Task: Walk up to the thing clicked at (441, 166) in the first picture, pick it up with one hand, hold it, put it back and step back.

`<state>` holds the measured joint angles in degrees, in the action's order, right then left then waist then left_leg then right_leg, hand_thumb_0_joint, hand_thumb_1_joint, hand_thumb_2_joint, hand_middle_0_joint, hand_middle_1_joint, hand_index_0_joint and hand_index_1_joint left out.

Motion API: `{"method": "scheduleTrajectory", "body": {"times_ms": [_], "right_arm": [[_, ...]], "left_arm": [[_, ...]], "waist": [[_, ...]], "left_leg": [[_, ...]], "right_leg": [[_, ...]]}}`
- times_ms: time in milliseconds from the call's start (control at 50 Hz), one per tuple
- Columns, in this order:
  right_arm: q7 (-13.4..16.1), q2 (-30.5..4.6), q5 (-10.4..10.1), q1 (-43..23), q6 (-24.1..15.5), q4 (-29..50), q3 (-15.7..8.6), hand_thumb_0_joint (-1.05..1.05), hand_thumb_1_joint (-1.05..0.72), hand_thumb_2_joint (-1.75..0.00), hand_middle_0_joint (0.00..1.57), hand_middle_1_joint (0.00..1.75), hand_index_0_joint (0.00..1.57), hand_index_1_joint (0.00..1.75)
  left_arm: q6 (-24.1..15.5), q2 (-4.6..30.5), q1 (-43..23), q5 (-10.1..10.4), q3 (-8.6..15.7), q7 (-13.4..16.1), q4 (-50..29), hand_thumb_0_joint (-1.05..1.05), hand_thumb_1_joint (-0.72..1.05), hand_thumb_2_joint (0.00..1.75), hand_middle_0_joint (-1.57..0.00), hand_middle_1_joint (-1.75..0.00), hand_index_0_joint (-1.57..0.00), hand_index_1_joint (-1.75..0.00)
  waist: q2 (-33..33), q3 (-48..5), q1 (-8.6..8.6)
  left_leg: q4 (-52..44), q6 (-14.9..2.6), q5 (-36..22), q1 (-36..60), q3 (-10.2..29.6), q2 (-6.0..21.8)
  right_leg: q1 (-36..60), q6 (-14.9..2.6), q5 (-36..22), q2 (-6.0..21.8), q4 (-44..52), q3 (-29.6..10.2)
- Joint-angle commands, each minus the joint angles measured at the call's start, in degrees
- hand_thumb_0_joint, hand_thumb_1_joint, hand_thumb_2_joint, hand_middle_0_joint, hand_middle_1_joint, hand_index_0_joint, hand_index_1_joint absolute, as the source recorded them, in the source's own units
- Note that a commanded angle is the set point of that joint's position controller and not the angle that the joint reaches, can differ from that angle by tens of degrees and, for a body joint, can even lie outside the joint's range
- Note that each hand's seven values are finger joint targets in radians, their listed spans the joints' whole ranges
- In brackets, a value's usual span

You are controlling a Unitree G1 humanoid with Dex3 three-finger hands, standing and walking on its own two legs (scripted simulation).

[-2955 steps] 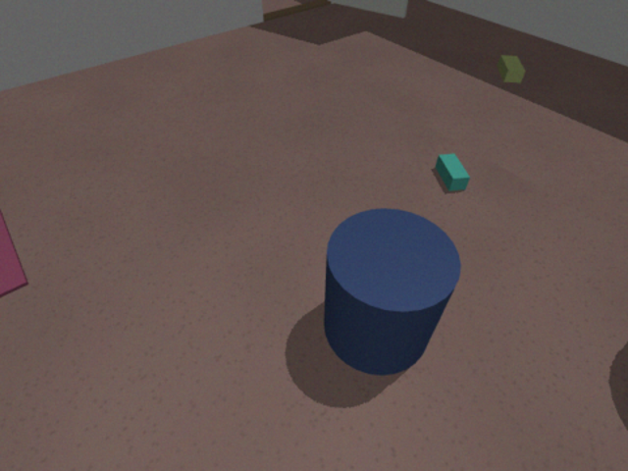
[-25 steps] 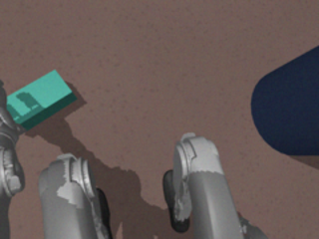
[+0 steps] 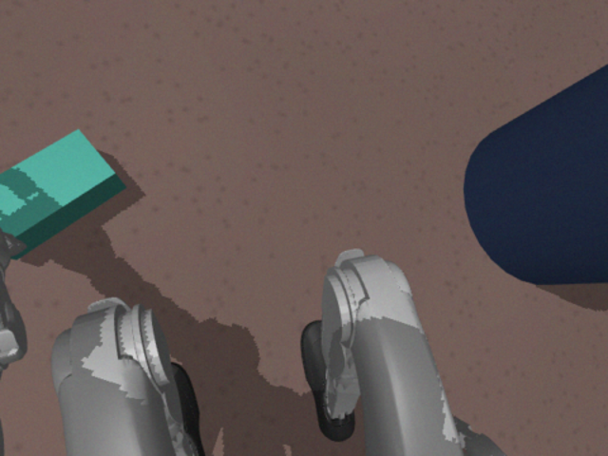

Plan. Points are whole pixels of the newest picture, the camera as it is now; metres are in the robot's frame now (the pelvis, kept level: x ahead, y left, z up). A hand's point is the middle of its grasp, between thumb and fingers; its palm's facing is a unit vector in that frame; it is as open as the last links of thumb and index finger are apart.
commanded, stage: rise first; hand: left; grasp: from above
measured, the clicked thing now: (47, 195) +0.49 +0.30 -0.28
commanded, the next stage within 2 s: approach in 1.28 s
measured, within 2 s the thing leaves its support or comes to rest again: neither
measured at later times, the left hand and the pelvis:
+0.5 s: hand out of the picture +0.45 +0.35 -0.17, palm faces -0.34 -0.26 -0.91, open 14.3 cm; pelvis +0.00 +0.00 +0.00, yaw -1 degrees
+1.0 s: hand out of the picture +0.45 +0.35 -0.16, palm faces -0.35 -0.25 -0.90, open 14.3 cm; pelvis +0.00 +0.00 +0.00, yaw -1 degrees
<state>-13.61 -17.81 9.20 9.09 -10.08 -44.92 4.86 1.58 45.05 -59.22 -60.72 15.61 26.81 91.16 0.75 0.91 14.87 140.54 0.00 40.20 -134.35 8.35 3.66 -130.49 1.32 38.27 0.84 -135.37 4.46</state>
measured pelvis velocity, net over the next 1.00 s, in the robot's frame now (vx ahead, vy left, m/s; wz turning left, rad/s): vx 0.00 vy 0.00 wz -0.01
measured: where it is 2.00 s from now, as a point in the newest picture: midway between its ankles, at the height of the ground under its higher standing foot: (261, 423)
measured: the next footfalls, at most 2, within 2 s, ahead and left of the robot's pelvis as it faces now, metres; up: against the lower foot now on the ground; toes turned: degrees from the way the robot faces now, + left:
none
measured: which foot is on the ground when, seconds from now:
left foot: down 0.00-1.00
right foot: down 0.00-1.00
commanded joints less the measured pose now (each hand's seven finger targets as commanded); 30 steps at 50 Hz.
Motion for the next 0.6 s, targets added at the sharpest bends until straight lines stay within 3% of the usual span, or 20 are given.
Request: {"method": "scheduleTrajectory", "body": {"times_ms": [0, 80, 100, 120, 160, 220, 260, 360, 380, 420, 460, 520, 540, 560, 580], "right_arm": [[0.1, -14.5, 0.0, 13.3, -0.2, -0.4, -4.1, 0.0, -0.9, -0.9, 0.2, 0.3, 0.2, 0.3], [-0.2, -14.9, 0.1, 14.0, -0.5, -0.4, -3.9, 0.0, -0.9, -0.9, 0.2, 0.3, 0.2, 0.3], [-0.3, -14.5, 0.0, 12.9, -0.5, 0.1, -3.6, 0.0, -0.9, -0.9, 0.2, 0.3, 0.2, 0.3], [-0.3, -14.8, 0.3, 14.3, -0.5, -0.5, -3.8, 0.0, -0.9, -0.9, 0.2, 0.3, 0.2, 0.3], [-0.5, -14.9, 0.2, 13.9, -0.6, -0.2, -3.7, 0.0, -0.91, -0.9, 0.2, 0.3, 0.2, 0.3], [-0.6, -15.2, 0.0, 13.5, -0.7, -0.1, -3.7, 0.0, -0.91, -0.9, 0.2, 0.3, 0.2, 0.3], [-0.8, -15.3, -0.2, 13.4, -0.5, 0.1, -3.8, 0.0, -0.91, -0.91, 0.2, 0.3, 0.2, 0.3], [-1.1, -15.2, -0.6, 13.1, 0.0, 0.3, -4.0, 0.0, -0.91, -0.9, 0.2, 0.3, 0.2, 0.3], [-1.1, -15.2, -0.4, 13.5, 0.0, 0.1, -4.1, 0.0, -0.91, -0.9, 0.2, 0.3, 0.2, 0.3], [-1.2, -15.4, -0.6, 13.7, 0.0, -0.1, -4.1, 0.0, -0.9, -0.9, 0.2, 0.3, 0.2, 0.3], [-1.4, -15.5, -0.6, 14.4, 0.2, 0.0, -4.2, 0.0, -0.9, -0.9, 0.2, 0.3, 0.2, 0.3], [-1.5, -15.3, -0.6, 14.1, 0.1, 0.4, -4.3, 0.0, -0.91, -0.91, 0.2, 0.3, 0.2, 0.3], [-1.4, -15.4, -0.6, 15.4, 0.2, -0.6, -4.5, 0.0, -0.91, -0.9, 0.2, 0.3, 0.2, 0.3], [-1.5, -15.2, -0.7, 14.1, 0.1, 0.5, -4.3, 0.0, -0.91, -0.91, 0.2, 0.3, 0.2, 0.3], [-1.4, -15.1, -0.6, 14.3, 0.0, 0.3, -4.3, 0.0, -0.91, -0.9, 0.2, 0.3, 0.2, 0.3]], "left_arm": [[-0.2, 16.6, -16.2, -0.4, -0.4, 1.9, -7.4, 0.0, -0.59, 1.02, -0.09, -1.02, -0.07, -1.04], [-0.5, 18.8, -16.1, -0.8, 1.0, 2.0, -7.8, 0.0, -0.59, 1.02, -0.09, -1.02, -0.07, -1.03], [-0.5, 18.5, -15.7, -0.7, 0.3, 2.0, -7.2, 0.0, -0.58, 1.01, -0.09, -1.03, -0.08, -1.04], [-0.7, 18.3, -16.7, -0.8, 0.7, 2.0, -8.2, 0.0, -0.59, 1.02, -0.09, -1.01, -0.07, -1.03], [-0.7, 18.2, -17.2, -0.7, 0.2, 1.9, -7.9, 0.0, -0.59, 1.02, -0.09, -1.03, -0.07, -1.04], [-0.3, 19.8, -15.5, -0.5, 1.6, 2.2, -8.2, 0.0, -0.6, 1.03, -0.09, -1.01, -0.07, -1.03], [-0.2, 19.2, -16.5, -1.1, 0.5, 1.8, -8.1, 0.0, -0.6, 1.02, -0.09, -1.0, -0.07, -1.02], [0.1, 18.6, -16.0, -0.4, 0.0, 1.2, -9.6, 0.0, -0.61, 1.02, -0.08, -1.01, -0.06, -1.03], [0.0, 17.3, -16.3, -0.5, -0.9, 0.8, -9.4, 0.0, -0.61, 1.03, -0.08, -1.01, -0.06, -1.03], [0.1, 18.2, -14.4, -0.9, -0.3, 0.4, -8.7, 0.0, -0.61, 1.03, -0.08, -1.02, -0.06, -1.04], [-0.2, 17.9, -14.9, -0.7, -0.4, 0.1, -9.1, 0.0, -0.6, 1.02, -0.09, -1.01, -0.07, -1.03], [-0.4, 15.0, -14.6, 0.0, -1.9, -0.1, -8.7, 0.0, -0.61, 1.04, -0.09, -1.02, -0.06, -1.04], [-0.6, 17.1, -15.4, 0.0, -0.8, -0.2, -10.1, 0.0, -0.61, 1.03, -0.09, -1.02, -0.07, -1.04], [-0.7, 16.6, -15.3, -0.1, -1.8, -0.4, -9.7, 0.0, -0.61, 1.04, -0.08, -1.02, -0.06, -1.05], [-0.8, 17.0, -15.6, 0.1, -1.2, -0.3, -10.5, 0.0, -0.61, 1.03, -0.09, -1.02, -0.06, -1.04]], "waist": [[-17.0, -38.9, 0.91], [-17.3, -38.5, 0.81], [-17.5, -38.3, 0.32], [-17.2, -39.0, 1.69], [-17.2, -39.2, 1.59], [-19.7, -39.5, -0.07], [-20.8, -39.3, 0.92], [-20.2, -38.5, 0.35], [-20.6, -38.1, 1.35], [-19.6, -37.7, 0.48], [-19.5, -38.3, 1.1], [-18.9, -38.0, 1.38], [-18.1, -38.4, 1.27], [-18.4, -38.1, 0.85], [-17.5, -39.4, 0.97]], "left_leg": [[-13.2, -1.66, -10.7, 27.9, -5.5, -1.7], [-13.2, -1.6, -11.4, 27.7, -5.4, -1.8], [-13.0, -1.73, -10.6, 26.9, -5.5, -1.7], [-12.7, -1.63, -12.1, 28.1, -5.3, -1.7], [-12.5, -1.75, -11.9, 27.1, -5.4, -1.6], [-13.8, -1.24, -11.9, 29.0, -5.1, -1.6], [-14.2, -1.09, -11.4, 29.8, -4.6, -1.6], [-14.5, -1.15, -11.5, 29.1, -4.6, -1.7], [-14.4, -1.23, -11.2, 28.6, -4.8, -1.8], [-14.4, -1.15, -12.6, 29.3, -4.8, -1.8], [-14.0, -1.19, -14.2, 29.6, -4.7, -1.7], [-14.4, -1.24, -12.7, 29.5, -4.8, -1.8], [-14.2, -1.39, -12.6, 29.4, -4.8, -1.8], [-14.1, -1.47, -11.8, 28.4, -5.2, -1.9], [-13.7, -1.59, -12.1, 28.1, -5.3, -1.8]], "right_leg": [[20.4, -2.9, -11.6, -2.6, 13.2, 5.1], [21.2, -2.85, -12.3, -2.6, 12.9, 5.4], [21.0, -2.83, -11.6, -2.7, 13.0, 5.1], [21.6, -2.73, -13.1, -2.7, 12.8, 5.5], [22.3, -2.62, -13.4, -2.9, 13.2, 5.3], [20.9, -3.02, -12.6, -2.7, 12.3, 5.8], [19.3, -3.18, -12.2, -2.7, 11.9, 6.1], [18.9, -3.21, -12.4, -2.7, 12.1, 5.9], [19.1, -3.14, -12.4, -2.8, 12.4, 6.0], [19.4, -3.11, -13.2, -2.7, 12.3, 5.9], [19.8, -3.02, -14.6, -2.7, 12.1, 6.0], [20.0, -2.94, -13.7, -2.8, 13.1, 5.9], [19.9, -2.91, -13.5, -2.8, 13.3, 5.9], [20.6, -2.92, -12.8, -2.8, 13.5, 5.5], [22.0, -2.7, -13.4, -3.0, 13.8, 5.4]]}}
